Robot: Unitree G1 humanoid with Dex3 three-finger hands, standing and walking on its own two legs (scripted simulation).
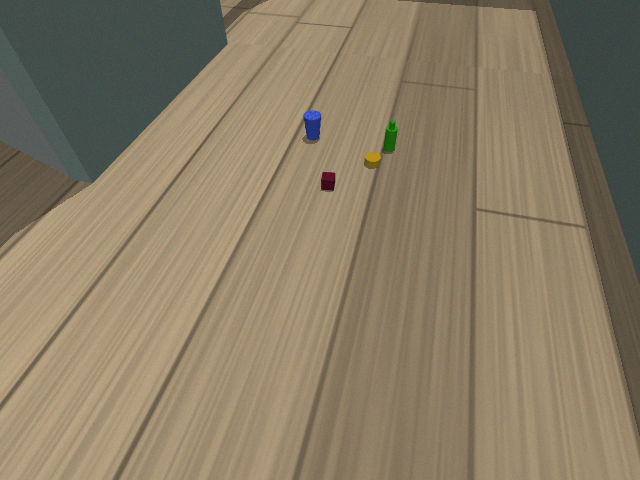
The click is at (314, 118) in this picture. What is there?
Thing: tapered cup
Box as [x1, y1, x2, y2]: [304, 110, 320, 140]
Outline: 312,110 304,113 307,137 312,140 318,138 320,126 320,113
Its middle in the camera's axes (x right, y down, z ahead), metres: -0.04 -0.60 +2.10
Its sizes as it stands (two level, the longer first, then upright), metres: 0.092 0.092 0.133
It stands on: the floor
